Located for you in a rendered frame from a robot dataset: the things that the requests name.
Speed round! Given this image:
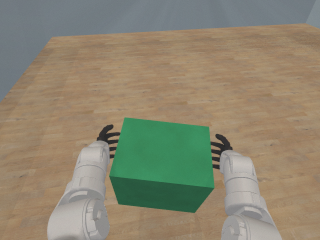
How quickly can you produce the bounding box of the right robot hand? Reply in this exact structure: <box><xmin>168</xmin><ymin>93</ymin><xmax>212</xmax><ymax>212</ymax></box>
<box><xmin>210</xmin><ymin>134</ymin><xmax>233</xmax><ymax>169</ymax></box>

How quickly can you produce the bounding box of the carton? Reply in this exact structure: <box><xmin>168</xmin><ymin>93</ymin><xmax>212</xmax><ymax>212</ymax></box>
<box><xmin>109</xmin><ymin>117</ymin><xmax>215</xmax><ymax>213</ymax></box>

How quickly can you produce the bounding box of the robot left upper arm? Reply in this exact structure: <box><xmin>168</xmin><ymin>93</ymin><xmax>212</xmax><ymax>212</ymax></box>
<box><xmin>48</xmin><ymin>197</ymin><xmax>110</xmax><ymax>240</ymax></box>

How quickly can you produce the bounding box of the robot right upper arm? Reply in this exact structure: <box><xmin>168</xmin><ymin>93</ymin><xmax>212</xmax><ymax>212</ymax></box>
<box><xmin>221</xmin><ymin>213</ymin><xmax>282</xmax><ymax>240</ymax></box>

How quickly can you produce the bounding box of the right robot forearm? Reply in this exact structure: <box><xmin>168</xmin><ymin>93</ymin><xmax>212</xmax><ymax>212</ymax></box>
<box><xmin>219</xmin><ymin>150</ymin><xmax>278</xmax><ymax>230</ymax></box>

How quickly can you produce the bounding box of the left robot forearm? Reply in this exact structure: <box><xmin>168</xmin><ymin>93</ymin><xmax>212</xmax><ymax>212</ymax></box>
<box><xmin>47</xmin><ymin>140</ymin><xmax>110</xmax><ymax>240</ymax></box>

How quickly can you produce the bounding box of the left robot hand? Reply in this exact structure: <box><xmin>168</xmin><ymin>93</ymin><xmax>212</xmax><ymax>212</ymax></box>
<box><xmin>96</xmin><ymin>124</ymin><xmax>121</xmax><ymax>159</ymax></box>

